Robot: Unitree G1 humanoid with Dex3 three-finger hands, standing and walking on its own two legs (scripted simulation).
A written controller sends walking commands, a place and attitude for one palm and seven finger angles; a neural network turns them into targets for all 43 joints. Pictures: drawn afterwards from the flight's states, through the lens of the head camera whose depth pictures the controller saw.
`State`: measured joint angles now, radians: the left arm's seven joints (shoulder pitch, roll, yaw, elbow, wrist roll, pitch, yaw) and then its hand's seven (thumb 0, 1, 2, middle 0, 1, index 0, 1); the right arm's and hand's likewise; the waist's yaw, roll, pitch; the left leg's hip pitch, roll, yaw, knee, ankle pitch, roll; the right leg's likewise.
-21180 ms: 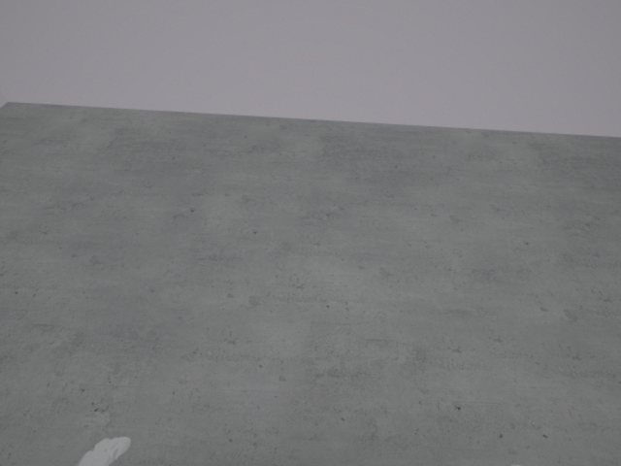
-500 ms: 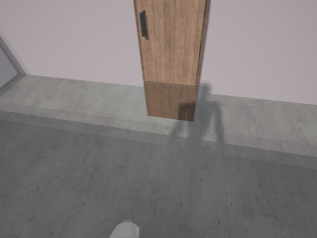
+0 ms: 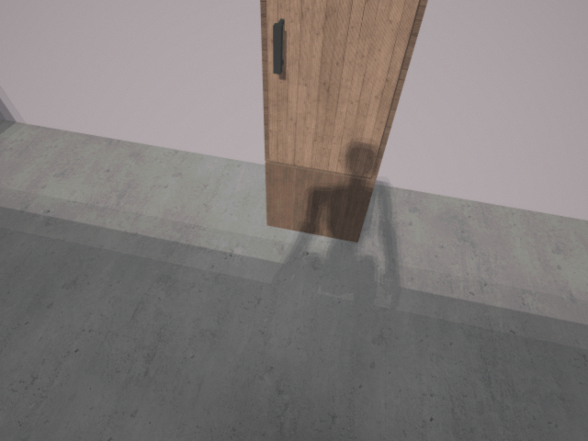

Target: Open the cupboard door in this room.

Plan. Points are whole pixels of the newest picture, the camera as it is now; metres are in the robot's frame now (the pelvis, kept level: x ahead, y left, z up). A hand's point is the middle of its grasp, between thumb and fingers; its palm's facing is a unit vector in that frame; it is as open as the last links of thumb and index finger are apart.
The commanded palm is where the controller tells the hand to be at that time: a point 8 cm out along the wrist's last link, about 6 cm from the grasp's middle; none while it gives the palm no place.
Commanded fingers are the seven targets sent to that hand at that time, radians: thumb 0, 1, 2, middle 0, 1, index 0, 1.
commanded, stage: stand and wait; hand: left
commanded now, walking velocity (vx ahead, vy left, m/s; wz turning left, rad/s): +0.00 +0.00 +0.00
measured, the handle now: (279, 46) +1.03 +0.11 +0.06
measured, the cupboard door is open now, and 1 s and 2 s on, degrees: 0 0 0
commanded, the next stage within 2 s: look at it before walking up in 0.58 s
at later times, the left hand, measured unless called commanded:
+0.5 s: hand out of the picture +0.01 +0.11 -0.17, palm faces +0.03 -0.98 -0.17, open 7.3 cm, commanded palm none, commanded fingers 0.00 0.90 0.90 -0.20 -0.30 -0.20 -0.30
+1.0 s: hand out of the picture +0.00 +0.09 -0.17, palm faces +0.05 -0.99 -0.15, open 7.4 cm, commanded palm none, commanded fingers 0.00 0.90 0.90 -0.20 -0.30 -0.20 -0.30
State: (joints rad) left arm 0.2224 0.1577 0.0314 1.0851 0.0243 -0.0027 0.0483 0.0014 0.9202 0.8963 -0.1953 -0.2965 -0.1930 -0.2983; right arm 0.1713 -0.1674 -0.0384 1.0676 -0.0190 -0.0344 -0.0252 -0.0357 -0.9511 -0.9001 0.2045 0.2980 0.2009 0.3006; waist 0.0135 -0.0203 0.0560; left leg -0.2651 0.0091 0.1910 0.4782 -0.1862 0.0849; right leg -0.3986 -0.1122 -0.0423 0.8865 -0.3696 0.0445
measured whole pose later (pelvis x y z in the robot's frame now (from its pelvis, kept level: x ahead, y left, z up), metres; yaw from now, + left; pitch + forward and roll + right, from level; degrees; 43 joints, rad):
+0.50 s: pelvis +0.03 -0.05 +0.01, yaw +0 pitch -2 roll +0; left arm 0.32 0.11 -0.02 1.15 0.00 -0.01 0.04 0.00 0.92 0.90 -0.20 -0.30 -0.19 -0.30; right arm 0.36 -0.10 -0.01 1.20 -0.01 0.00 -0.02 0.00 -0.91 -0.90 0.20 0.30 0.20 0.30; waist -0.01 0.01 0.03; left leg -0.18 0.06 0.16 0.39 -0.17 0.00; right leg -0.15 -0.02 -0.10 0.42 -0.23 -0.02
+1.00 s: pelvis +0.04 -0.05 +0.01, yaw +0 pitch -2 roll +0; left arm 0.35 0.08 -0.02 1.16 0.01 -0.03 0.05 0.00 0.91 0.90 -0.20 -0.30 -0.19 -0.30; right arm 0.31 -0.10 -0.01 1.17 -0.01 -0.01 -0.03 0.00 -0.91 -0.90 0.20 0.30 0.20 0.30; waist 0.00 0.01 0.02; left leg -0.18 0.07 0.16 0.40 -0.19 -0.01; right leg -0.14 -0.01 -0.10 0.42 -0.25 -0.03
